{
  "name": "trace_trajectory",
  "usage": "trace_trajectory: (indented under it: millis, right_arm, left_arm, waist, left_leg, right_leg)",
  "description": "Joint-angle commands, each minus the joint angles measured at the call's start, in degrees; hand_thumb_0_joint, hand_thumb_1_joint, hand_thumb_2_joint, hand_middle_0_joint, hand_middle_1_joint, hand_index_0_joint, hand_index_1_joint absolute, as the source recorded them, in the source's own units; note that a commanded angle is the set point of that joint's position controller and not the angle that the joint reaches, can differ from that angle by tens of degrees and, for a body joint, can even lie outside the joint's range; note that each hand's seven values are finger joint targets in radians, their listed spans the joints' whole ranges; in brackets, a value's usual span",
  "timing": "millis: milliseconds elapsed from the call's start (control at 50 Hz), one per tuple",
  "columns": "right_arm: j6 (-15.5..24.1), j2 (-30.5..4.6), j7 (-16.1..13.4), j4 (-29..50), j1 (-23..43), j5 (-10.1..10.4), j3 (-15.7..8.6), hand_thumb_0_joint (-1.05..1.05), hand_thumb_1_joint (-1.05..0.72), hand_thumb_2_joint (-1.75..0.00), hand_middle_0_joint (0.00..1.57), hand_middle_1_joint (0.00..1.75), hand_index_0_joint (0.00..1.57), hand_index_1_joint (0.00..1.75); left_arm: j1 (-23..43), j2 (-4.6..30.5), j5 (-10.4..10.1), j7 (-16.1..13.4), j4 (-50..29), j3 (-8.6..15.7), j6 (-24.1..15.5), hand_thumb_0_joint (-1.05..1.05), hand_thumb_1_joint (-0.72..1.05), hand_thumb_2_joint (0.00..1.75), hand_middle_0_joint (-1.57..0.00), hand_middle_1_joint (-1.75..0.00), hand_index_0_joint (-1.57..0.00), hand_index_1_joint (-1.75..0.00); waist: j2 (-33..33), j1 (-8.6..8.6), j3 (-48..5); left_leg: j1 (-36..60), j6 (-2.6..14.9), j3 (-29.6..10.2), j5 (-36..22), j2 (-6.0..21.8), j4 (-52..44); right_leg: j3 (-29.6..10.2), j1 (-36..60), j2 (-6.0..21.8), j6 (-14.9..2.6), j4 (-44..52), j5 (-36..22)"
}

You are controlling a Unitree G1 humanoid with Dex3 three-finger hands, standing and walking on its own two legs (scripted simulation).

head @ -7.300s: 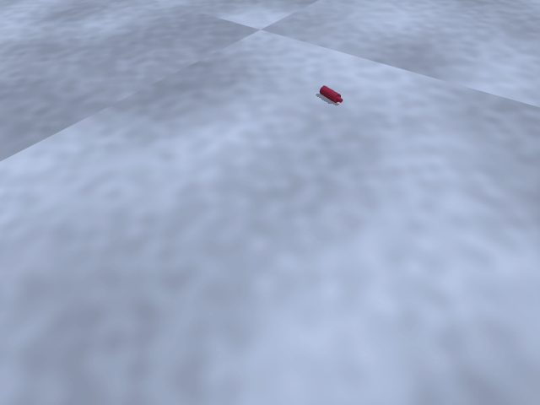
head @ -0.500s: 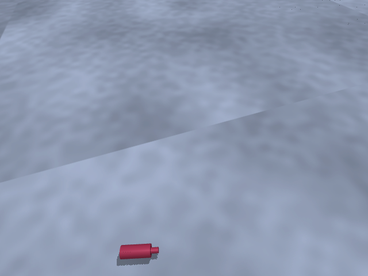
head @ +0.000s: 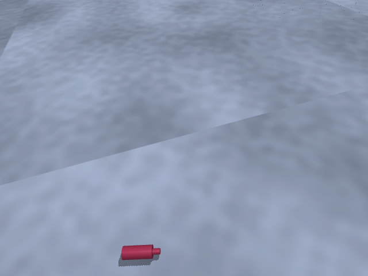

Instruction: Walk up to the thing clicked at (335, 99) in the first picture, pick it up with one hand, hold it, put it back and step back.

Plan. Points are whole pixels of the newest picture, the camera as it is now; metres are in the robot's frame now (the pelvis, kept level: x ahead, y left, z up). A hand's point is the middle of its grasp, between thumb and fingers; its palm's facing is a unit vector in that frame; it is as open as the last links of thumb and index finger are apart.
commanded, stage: stand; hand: left
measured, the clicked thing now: (141, 252) +0.40 +0.27 -0.75
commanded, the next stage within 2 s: none
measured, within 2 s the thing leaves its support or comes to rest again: neither
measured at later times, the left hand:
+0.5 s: hand out of the picture +0.08 +0.25 -0.15, palm faces -0.02 -0.93 -0.36, open 7.4 cm
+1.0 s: hand out of the picture +0.09 +0.25 -0.15, palm faces -0.03 -0.94 -0.35, open 7.4 cm
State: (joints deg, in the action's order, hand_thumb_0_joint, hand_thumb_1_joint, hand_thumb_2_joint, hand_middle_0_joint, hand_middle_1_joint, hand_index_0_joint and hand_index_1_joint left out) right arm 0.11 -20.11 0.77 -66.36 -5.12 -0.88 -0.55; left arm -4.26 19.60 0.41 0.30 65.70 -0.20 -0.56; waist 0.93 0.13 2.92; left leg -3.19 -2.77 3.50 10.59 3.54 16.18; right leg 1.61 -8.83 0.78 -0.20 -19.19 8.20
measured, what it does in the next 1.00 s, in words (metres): stands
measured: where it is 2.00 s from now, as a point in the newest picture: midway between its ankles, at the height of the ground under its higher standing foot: outside the picture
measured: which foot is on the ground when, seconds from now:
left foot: down 0.00-1.00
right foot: down 0.00-1.00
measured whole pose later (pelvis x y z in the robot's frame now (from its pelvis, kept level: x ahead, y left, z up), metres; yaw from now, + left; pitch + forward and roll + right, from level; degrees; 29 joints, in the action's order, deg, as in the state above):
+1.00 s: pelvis +0.01 +0.00 +0.00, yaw +0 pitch -2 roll +0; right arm 0.1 -20.2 0.5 -65.1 -6.3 -0.9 -0.2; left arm -5.0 19.7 0.5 0.4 65.1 -0.4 -0.6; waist 0.7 0.0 2.7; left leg -3.3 -3.0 3.3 11.5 3.9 16.7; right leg 1.9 -8.7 0.5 -0.4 -19.4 9.0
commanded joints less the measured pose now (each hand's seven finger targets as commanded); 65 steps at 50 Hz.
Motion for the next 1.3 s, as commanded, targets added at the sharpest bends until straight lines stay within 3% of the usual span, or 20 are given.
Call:
trace_trajectory:
  millis: [0,380,560,1280]
  right_arm:
    - [1.5,-11.9,-0.8,3.2,2.1,-0.1,-1.8,0.00,-0.90,-0.90,0.20,0.30,0.20,0.30]
    - [1.3,-12.0,-0.7,3.5,0.5,-0.1,-1.7,0.00,-0.90,-0.90,0.20,0.30,0.20,0.30]
    - [1.4,-12.0,-0.8,3.9,0.1,-0.2,-1.7,0.00,-0.90,-0.90,0.20,0.30,0.20,0.30]
    - [1.4,-12.2,-1.2,4.3,0.8,0.0,-1.6,0.00,-0.90,-0.90,0.20,0.30,0.20,0.30]
  left_arm:
    - [3.3,13.0,-0.2,-0.6,-3.5,2.6,-1.3,0.00,0.90,0.90,-0.20,-0.30,-0.20,-0.30]
    - [2.4,13.4,0.0,-0.5,-3.4,2.6,-1.2,0.00,0.90,0.90,-0.20,-0.30,-0.20,-0.30]
    - [2.1,13.3,-0.1,-0.5,-3.8,2.5,-1.3,0.00,0.90,0.90,-0.20,-0.30,-0.20,-0.30]
    - [1.4,12.9,-0.1,-0.7,-3.6,2.6,-1.2,0.00,0.90,0.90,-0.20,-0.30,-0.20,-0.30]
  waist:
    - [-1.2,0.11,-5.1]
    - [-2.0,0.08,-3.3]
    - [-1.7,0.15,-4.6]
    - [-1.3,-0.01,-5.0]
  left_leg:
    - [-1.1,2.40,-4.9,-4.7,5.5,-2.8]
    - [-2.7,2.72,-4.9,-0.3,5.0,-2.3]
    - [-1.9,2.66,-4.7,-3.0,5.2,-2.0]
    - [-0.1,2.69,-4.5,-7.4,5.7,-1.9]
  right_leg:
    - [-6.2,2.2,7.2,-0.93,2.7,-7.0]
    - [-6.8,0.7,6.8,-0.93,4.3,0.5]
    - [-6.5,1.6,7.1,-1.08,3.3,-5.3]
    - [-5.9,3.4,7.3,-1.10,2.1,-11.3]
